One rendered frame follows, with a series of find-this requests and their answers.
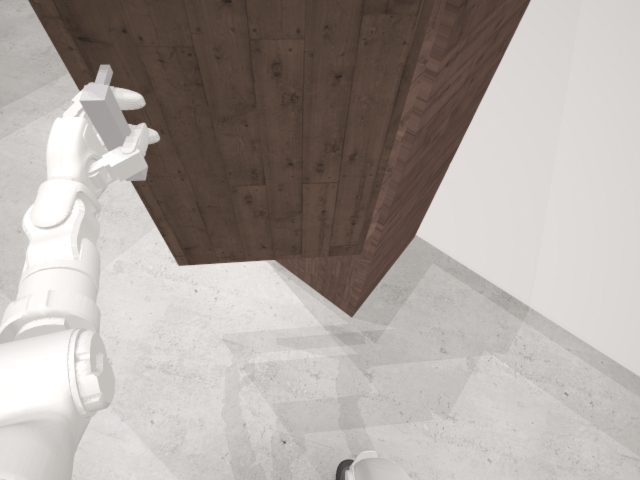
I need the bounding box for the left robot hand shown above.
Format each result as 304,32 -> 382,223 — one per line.
46,82 -> 160,200

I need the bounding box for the robot right thigh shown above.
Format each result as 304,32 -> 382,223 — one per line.
345,458 -> 412,480

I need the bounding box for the robot left upper arm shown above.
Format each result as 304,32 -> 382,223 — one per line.
0,328 -> 115,480

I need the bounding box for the right robot shin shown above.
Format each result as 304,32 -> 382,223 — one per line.
352,451 -> 378,465

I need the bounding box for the robot left forearm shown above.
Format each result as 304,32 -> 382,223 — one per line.
0,179 -> 101,344

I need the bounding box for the handle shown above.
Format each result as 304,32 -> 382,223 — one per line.
79,65 -> 148,181

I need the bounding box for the cupboard door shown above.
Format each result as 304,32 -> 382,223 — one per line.
28,0 -> 435,266

